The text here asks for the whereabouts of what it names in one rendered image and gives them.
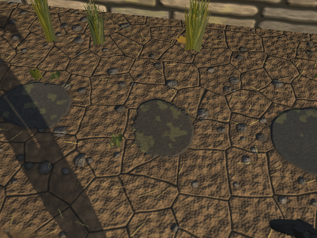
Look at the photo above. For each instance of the robot right hand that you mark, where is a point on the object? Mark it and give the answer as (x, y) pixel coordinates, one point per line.
(297, 228)

